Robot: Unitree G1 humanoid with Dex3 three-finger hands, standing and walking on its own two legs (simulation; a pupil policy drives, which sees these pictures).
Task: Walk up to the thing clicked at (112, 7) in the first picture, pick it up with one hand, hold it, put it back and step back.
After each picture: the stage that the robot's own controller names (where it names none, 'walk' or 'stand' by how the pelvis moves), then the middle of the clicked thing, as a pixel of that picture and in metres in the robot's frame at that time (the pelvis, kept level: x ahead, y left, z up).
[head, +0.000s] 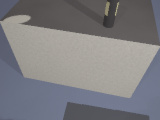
stand; (111, 7) +0.89 -0.18 +0.00
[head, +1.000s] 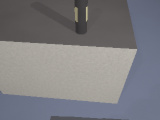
walk; (81, 12) +0.80 +0.05 +0.02
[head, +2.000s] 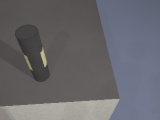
stand; (35, 57) +0.43 +0.20 +0.02
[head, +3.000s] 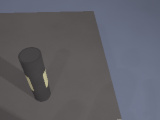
stand; (37, 77) +0.38 +0.18 +0.00
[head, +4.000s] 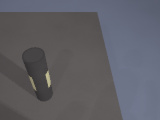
stand; (40, 77) +0.38 +0.17 -0.01
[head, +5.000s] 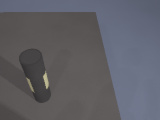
stand; (37, 79) +0.38 +0.17 -0.01
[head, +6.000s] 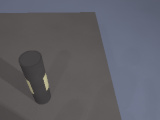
stand; (37, 80) +0.37 +0.17 -0.01
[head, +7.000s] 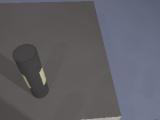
rise first; (34, 75) +0.37 +0.19 +0.00
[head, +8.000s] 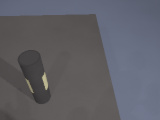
go down; (37, 80) +0.37 +0.19 +0.00
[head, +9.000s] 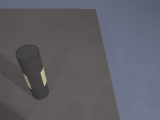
go down; (35, 75) +0.38 +0.19 +0.00
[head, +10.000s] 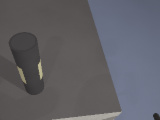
go down; (30, 68) +0.38 +0.17 +0.04
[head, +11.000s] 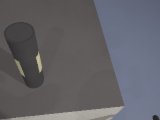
close in; (28, 61) +0.39 +0.17 +0.06
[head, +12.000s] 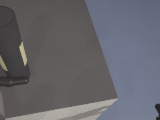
close; (11, 53) +0.39 +0.18 +0.09
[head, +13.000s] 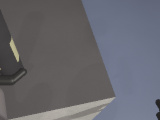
lift; (1, 50) +0.40 +0.20 +0.09
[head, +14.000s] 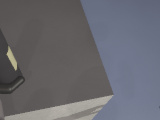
hold; out of the picture +0.37 +0.20 +0.10
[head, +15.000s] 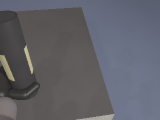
lift; (16, 61) +0.33 +0.18 +0.16
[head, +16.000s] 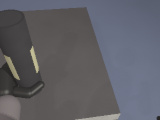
hold; (22, 60) +0.33 +0.17 +0.17
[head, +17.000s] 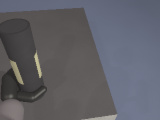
hold; (26, 65) +0.33 +0.16 +0.14
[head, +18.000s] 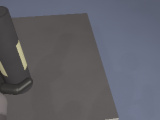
crouch; (9, 56) +0.33 +0.20 +0.18
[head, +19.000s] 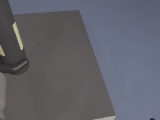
lower; (6, 37) +0.41 +0.21 +0.19
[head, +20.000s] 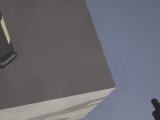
lower; out of the picture +0.45 +0.21 +0.11
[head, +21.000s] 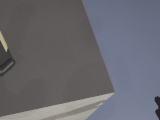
lower; out of the picture +0.42 +0.22 +0.10
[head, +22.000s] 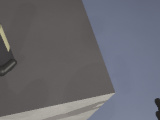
lower; out of the picture +0.43 +0.22 +0.10
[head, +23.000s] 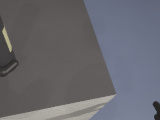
lower; out of the picture +0.43 +0.22 +0.10
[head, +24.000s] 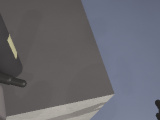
withdraw; out of the picture +0.41 +0.20 +0.09
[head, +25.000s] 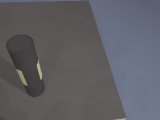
sink last; (29, 70) +0.37 +0.18 +0.05
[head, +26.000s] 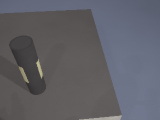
stand; (30, 68) +0.40 +0.20 +0.05
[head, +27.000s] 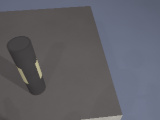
stand; (29, 69) +0.40 +0.20 +0.04
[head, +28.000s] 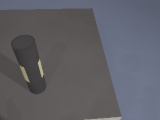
stand; (31, 68) +0.40 +0.20 +0.04
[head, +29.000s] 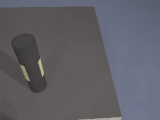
rise; (32, 67) +0.40 +0.20 +0.04
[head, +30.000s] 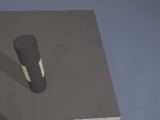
sink last; (33, 67) +0.41 +0.21 +0.04
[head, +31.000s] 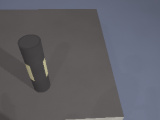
withdraw; (36, 67) +0.41 +0.20 +0.03
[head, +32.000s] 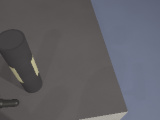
sink last; (24, 66) +0.37 +0.19 +0.06
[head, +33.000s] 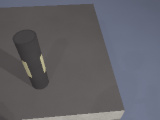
stand; (33, 63) +0.41 +0.20 +0.05
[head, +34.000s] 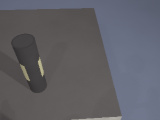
stand; (32, 67) +0.40 +0.21 +0.04
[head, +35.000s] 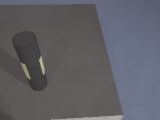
stand; (33, 65) +0.40 +0.20 +0.04
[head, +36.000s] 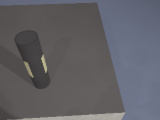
stand; (35, 63) +0.41 +0.20 +0.04
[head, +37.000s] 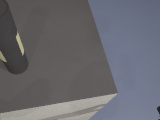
close in; (7, 43) +0.42 +0.20 +0.08
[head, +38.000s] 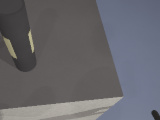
crouch; (19, 40) +0.42 +0.19 +0.09
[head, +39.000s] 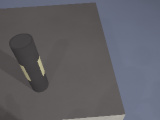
sink last; (32, 66) +0.40 +0.20 +0.05
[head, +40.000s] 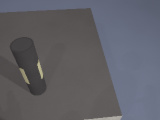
stand; (31, 70) +0.40 +0.20 +0.04
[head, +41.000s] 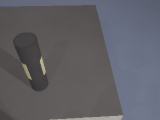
stand; (33, 65) +0.40 +0.20 +0.04
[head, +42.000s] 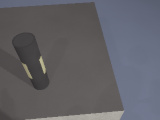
stand; (33, 65) +0.41 +0.20 +0.03
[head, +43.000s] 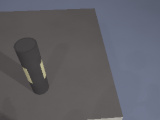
stand; (34, 69) +0.40 +0.20 +0.03
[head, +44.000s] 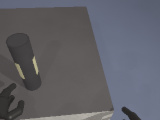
stand; (26, 65) +0.42 +0.21 +0.03
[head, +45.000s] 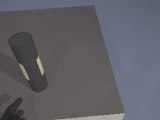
stand; (31, 66) +0.41 +0.20 +0.06
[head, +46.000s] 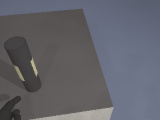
stand; (25, 67) +0.43 +0.21 +0.03
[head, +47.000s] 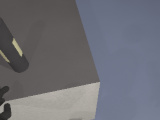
walk; (9, 48) +0.48 +0.27 +0.02
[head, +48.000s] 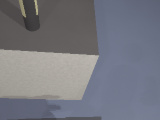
walk; (28, 4) +0.66 +0.26 +0.01
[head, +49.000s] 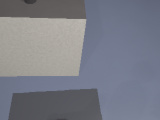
stand; out of the picture +0.90 +0.31 +0.02
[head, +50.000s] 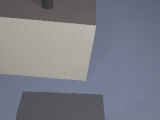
stand; out of the picture +0.98 +0.22 +0.01
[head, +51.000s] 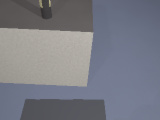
stand; out of the picture +0.99 +0.24 -0.01
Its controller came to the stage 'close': yes
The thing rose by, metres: 0.20
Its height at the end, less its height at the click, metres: +0.00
